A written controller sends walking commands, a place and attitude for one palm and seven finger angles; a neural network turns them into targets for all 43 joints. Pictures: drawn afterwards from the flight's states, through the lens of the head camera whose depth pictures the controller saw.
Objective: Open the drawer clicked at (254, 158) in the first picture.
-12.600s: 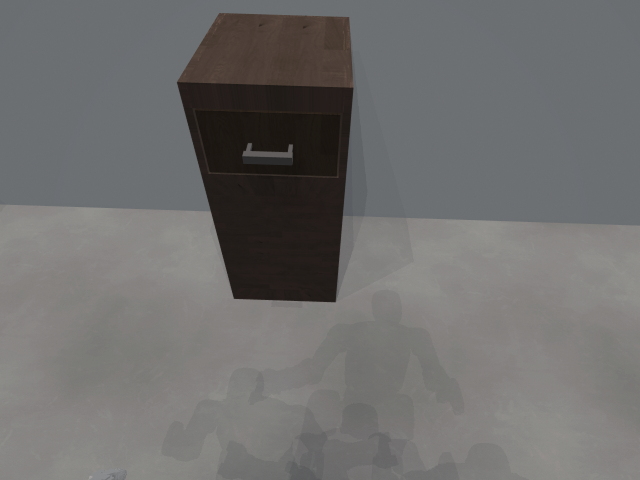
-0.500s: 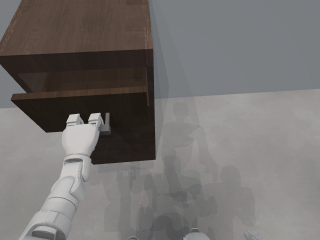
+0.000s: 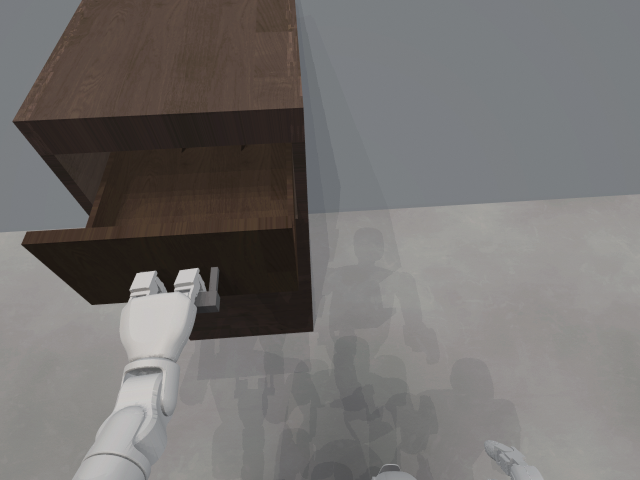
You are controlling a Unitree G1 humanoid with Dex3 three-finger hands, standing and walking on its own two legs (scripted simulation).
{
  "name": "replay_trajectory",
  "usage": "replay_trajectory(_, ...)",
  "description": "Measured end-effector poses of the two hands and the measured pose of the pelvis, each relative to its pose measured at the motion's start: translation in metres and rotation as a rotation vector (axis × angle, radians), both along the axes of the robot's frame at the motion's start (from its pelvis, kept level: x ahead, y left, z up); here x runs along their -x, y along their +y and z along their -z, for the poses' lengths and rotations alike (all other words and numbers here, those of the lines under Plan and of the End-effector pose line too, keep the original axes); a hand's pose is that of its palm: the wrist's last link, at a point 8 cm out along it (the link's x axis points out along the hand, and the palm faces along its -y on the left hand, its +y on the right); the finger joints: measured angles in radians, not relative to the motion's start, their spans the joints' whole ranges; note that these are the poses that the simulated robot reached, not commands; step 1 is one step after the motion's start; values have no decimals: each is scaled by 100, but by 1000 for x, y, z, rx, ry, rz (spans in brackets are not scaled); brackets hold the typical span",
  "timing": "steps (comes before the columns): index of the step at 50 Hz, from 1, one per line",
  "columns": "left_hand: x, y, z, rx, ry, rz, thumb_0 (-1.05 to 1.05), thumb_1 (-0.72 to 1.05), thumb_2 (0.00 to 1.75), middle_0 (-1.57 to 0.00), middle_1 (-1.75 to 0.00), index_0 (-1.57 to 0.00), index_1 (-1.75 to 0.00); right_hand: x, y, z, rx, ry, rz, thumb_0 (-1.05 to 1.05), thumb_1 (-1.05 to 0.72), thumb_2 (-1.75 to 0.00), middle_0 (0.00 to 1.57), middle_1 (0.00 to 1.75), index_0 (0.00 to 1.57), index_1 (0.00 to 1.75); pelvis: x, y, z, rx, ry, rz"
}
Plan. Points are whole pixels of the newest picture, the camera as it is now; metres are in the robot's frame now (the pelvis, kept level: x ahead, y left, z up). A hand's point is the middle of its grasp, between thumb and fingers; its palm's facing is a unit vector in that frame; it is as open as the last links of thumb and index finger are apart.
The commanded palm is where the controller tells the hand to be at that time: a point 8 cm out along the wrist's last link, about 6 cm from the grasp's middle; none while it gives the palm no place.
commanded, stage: pull the drawer open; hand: left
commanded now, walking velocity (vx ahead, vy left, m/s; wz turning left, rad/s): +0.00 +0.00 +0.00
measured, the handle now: (177, 290) +0.37 +0.22 -0.03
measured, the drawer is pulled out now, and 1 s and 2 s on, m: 0.16 0.26 0.30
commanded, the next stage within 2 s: open the thumb to release the handle in 1.50 s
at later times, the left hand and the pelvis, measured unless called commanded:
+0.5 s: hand (171, 370) +0.26 +0.21 -0.05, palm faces -0.02 -0.05 -1.00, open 5.6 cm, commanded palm +0.22 +0.21 +0.00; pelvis -0.02 -0.02 +0.00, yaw +1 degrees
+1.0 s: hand (166, 420) +0.20 +0.20 -0.05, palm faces -0.01 -0.08 -1.00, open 5.7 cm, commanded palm +0.16 +0.20 +0.00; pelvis -0.01 -0.02 -0.01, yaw +1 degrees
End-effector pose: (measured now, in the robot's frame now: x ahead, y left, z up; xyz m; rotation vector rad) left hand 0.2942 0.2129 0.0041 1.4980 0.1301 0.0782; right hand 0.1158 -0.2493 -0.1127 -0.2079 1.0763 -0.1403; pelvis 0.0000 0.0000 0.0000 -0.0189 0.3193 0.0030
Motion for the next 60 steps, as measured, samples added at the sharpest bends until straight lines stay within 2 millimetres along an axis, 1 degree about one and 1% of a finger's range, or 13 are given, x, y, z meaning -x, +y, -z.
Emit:
replay_trajectory(7, 18, -2, 1, -16, -7, -9, 0, 72, 78, -30, -135, -41, -135, -2, -4, 3, 3, -27, -22, 0, -91, -90, 20, 30, 20, 30, 9, -6, 3, -7, -17, -7)
replay_trajectory(15, 31, -5, 0, -24, 1, -24, 0, 72, 77, -31, -135, -41, -135, -4, -6, 3, -2, -70, -29, 0, -91, -90, 20, 30, 20, 30, 16, -12, 4, -18, -33, -8)
replay_trajectory(28, 55, -8, 0, -18, -4, -37, 1, 72, 77, -30, -135, -41, -134, -11, -13, 2, -3, -106, -40, 0, -91, -90, 20, 30, 20, 30, 16, -18, 5, -25, -36, -3)
replay_trajectory(38, 80, -11, -1, -5, -3, -54, 2, 72, 76, -29, -135, -41, -134, -31, -9, -2, -15, -145, -64, 1, -91, -90, 20, 30, 20, 30, 10, -18, 6, -25, -41, -1)
replay_trajectory(51, 112, -13, -1, 13, -12, -57, 2, 71, 76, -29, -134, -41, -134, -66, 8, -7, -42, -217, -134, 1, -91, -90, 20, 30, 20, 30, 5, -18, 11, -24, -44, -2)
replay_trajectory(60, 130, -15, -1, 17, -11, -60, 2, 71, 76, -29, -134, -41, -134, -77, 16, -7, -60, -246, -171, 1, -91, -90, 20, 30, 20, 30, 5, -18, 15, -23, -47, -3)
